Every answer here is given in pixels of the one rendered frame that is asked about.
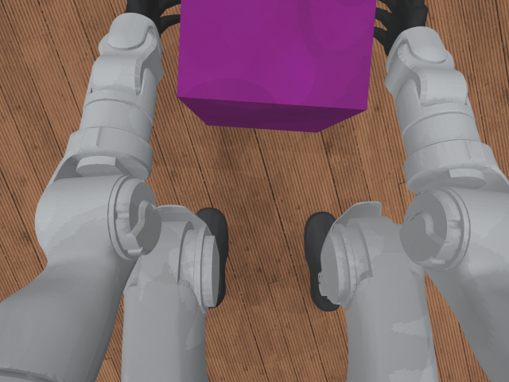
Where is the left robot upper arm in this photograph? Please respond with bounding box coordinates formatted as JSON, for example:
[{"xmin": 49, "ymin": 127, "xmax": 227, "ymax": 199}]
[{"xmin": 0, "ymin": 174, "xmax": 161, "ymax": 382}]

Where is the right robot thigh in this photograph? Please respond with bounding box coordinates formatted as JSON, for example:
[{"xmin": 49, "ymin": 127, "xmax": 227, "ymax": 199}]
[{"xmin": 324, "ymin": 216, "xmax": 439, "ymax": 382}]

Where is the carton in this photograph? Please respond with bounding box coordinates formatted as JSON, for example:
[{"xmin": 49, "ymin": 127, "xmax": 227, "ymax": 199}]
[{"xmin": 177, "ymin": 0, "xmax": 376, "ymax": 133}]

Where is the right robot forearm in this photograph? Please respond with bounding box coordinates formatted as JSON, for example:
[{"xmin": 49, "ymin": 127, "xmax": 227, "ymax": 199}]
[{"xmin": 385, "ymin": 26, "xmax": 509, "ymax": 194}]

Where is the left robot forearm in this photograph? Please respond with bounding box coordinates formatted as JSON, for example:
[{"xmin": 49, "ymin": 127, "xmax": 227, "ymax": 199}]
[{"xmin": 35, "ymin": 13, "xmax": 164, "ymax": 244}]

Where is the right robot foot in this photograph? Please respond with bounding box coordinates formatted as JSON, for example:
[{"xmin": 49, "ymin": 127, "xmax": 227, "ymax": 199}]
[{"xmin": 304, "ymin": 212, "xmax": 340, "ymax": 312}]

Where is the right robot upper arm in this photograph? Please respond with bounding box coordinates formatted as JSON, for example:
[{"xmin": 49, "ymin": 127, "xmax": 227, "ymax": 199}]
[{"xmin": 399, "ymin": 186, "xmax": 509, "ymax": 382}]

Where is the robot left hand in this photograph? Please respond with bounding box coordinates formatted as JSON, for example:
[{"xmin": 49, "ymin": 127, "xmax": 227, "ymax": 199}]
[{"xmin": 126, "ymin": 0, "xmax": 181, "ymax": 39}]

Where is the robot right hand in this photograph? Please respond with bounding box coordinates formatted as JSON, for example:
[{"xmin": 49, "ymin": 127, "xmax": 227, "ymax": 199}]
[{"xmin": 373, "ymin": 0, "xmax": 428, "ymax": 56}]

